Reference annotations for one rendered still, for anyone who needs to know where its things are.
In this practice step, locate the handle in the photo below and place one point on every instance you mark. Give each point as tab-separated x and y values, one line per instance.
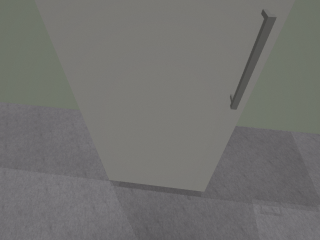
266	27

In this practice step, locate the fridge door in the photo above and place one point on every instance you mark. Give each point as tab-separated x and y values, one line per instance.
153	79

